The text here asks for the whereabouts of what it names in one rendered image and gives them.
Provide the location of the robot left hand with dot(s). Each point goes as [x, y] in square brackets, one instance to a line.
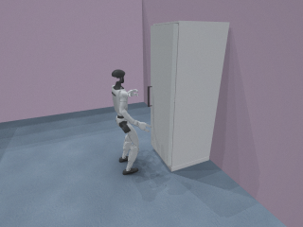
[131, 93]

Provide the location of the robot right hand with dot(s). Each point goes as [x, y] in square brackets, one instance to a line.
[143, 125]

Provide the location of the robot left shin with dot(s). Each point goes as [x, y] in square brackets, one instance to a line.
[126, 148]

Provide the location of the robot right forearm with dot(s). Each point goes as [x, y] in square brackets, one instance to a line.
[129, 118]

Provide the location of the fridge door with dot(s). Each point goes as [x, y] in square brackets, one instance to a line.
[163, 72]

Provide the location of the handle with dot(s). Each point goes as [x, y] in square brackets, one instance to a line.
[148, 88]

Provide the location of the right robot upper arm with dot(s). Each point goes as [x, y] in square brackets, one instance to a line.
[123, 95]

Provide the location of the humanoid robot torso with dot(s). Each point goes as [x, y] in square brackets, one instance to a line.
[116, 100]

